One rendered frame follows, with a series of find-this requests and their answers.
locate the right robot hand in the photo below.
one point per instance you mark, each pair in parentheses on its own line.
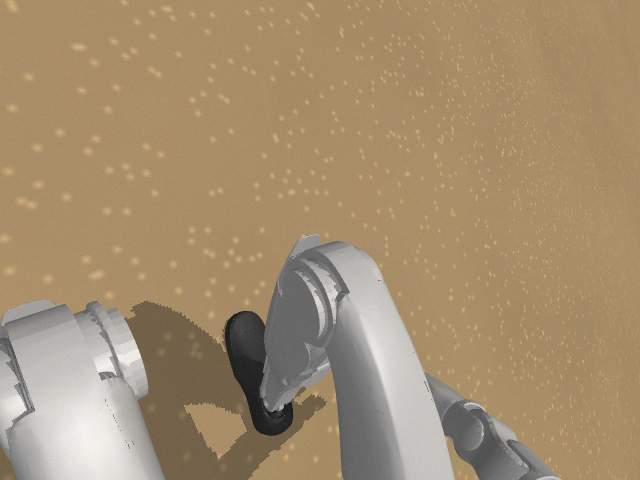
(443,395)

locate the right robot arm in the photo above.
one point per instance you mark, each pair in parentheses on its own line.
(491,446)

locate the right robot foot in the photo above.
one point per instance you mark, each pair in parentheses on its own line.
(244,337)

